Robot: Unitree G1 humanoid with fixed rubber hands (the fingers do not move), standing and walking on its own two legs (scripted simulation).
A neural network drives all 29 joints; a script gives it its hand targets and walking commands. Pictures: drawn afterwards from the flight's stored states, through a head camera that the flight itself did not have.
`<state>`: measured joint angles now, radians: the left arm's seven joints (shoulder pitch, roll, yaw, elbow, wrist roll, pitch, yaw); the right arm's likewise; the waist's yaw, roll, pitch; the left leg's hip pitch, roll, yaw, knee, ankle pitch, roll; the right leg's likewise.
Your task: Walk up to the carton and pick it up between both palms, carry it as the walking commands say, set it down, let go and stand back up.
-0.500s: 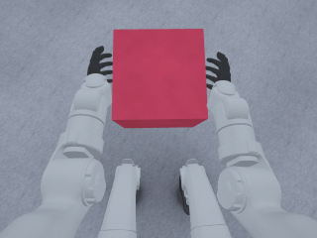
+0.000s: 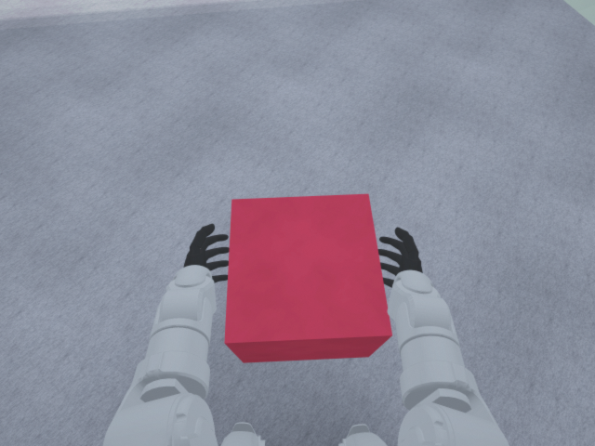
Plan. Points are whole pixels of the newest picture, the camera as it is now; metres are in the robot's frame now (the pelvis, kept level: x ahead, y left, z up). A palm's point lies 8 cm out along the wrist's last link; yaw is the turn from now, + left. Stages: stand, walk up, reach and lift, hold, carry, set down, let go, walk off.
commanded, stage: reach and lift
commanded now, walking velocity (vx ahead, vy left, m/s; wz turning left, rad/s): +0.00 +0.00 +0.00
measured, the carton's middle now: (303, 281) +0.40 -0.01 -0.10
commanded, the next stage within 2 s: none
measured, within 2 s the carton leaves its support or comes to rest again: neither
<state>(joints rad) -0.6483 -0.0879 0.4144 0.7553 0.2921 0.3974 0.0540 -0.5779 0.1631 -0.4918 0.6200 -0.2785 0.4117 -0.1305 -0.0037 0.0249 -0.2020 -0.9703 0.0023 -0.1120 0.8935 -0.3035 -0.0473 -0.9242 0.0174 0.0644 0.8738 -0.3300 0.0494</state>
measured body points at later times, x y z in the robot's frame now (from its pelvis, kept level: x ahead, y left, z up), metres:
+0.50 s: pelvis +0.02 -0.01 +0.04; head +0.02 -0.01 +0.49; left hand +0.37 +0.15 +0.05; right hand +0.35 -0.16 +0.05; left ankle +0.06 +0.14 -0.68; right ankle +0.04 -0.15 -0.68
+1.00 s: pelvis +0.02 +0.00 +0.06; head -0.05 +0.00 +0.50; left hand +0.34 +0.16 +0.11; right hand +0.33 -0.15 +0.10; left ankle +0.06 +0.14 -0.68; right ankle +0.04 -0.15 -0.68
